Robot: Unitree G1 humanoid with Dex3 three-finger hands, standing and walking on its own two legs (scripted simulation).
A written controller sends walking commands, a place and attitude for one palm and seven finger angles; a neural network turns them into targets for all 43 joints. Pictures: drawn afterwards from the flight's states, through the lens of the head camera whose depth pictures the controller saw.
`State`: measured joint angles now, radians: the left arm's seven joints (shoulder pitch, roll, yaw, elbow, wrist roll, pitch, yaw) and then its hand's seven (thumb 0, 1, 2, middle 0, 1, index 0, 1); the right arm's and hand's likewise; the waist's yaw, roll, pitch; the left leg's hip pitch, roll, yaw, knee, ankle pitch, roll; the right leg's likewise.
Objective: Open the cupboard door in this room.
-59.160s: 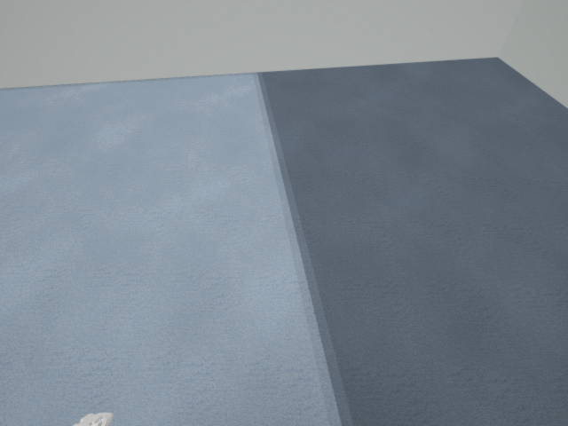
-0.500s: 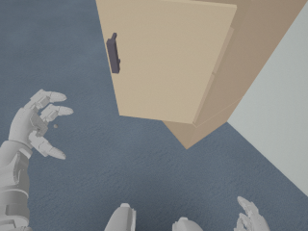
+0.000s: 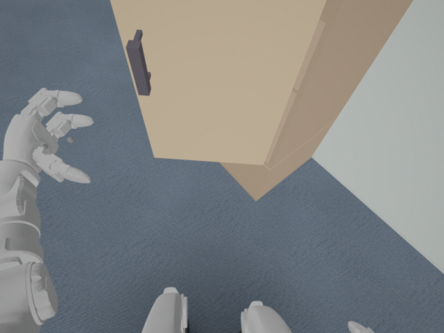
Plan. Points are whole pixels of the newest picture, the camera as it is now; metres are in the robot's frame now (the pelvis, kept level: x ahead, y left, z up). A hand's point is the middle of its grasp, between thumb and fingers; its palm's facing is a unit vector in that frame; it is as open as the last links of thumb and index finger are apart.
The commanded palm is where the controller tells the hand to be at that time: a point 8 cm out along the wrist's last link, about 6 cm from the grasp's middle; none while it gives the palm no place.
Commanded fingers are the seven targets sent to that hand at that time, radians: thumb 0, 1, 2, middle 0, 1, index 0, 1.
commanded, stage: move the hooked fingers beside the handle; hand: left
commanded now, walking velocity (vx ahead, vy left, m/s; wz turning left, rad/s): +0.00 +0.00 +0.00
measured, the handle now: (141, 63) +0.64 +0.18 +0.06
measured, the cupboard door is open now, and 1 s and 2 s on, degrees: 48 48 48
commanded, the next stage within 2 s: slide the fingers in behind the handle in 1.58 s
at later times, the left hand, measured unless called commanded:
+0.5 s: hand (91, 97) +0.52 +0.25 +0.08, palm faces -0.04 -1.00 -0.01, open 14.0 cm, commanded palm +0.52 +0.29 +0.07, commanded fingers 0.00 -0.50 0.30 -0.30 -1.20 -0.30 -1.20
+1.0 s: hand (98, 78) +0.59 +0.26 +0.06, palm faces -0.03 -1.00 -0.01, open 14.0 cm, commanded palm +0.59 +0.28 +0.06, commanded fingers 0.00 -0.50 0.30 -0.30 -1.20 -0.30 -1.20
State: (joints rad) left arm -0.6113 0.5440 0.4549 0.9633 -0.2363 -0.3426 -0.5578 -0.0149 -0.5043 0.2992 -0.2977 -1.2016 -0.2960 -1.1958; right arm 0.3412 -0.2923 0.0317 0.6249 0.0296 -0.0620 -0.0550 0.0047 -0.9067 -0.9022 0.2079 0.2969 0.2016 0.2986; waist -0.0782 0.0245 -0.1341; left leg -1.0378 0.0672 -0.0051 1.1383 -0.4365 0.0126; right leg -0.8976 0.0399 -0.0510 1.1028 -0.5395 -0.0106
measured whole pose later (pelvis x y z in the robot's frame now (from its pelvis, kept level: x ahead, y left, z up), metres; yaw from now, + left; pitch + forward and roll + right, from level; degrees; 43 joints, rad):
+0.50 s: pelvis -0.01 +0.01 -0.02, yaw -2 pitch +25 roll -5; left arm -1.01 0.73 0.47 1.26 -0.09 -0.32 -0.47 -0.01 -0.50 0.30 -0.30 -1.20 -0.30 -1.20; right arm 0.37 -0.29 0.07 0.64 0.01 0.01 -0.05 0.00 -0.91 -0.90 0.21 0.30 0.20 0.30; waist -0.18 0.04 -0.11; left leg -1.22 0.08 -0.02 1.22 -0.45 0.02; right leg -1.07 0.06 -0.06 1.16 -0.54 0.00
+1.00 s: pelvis +0.01 +0.02 -0.03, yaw -4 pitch +32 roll -8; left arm -1.21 0.94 0.54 1.31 0.01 -0.23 -0.46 -0.01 -0.50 0.30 -0.30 -1.20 -0.30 -1.20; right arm 0.42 -0.27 0.11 0.61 -0.02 0.06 -0.04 0.00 -0.91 -0.90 0.21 0.30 0.20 0.30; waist -0.27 0.06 -0.08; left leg -1.36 0.10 -0.03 1.29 -0.48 0.03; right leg -1.20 0.08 -0.06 1.19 -0.55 0.01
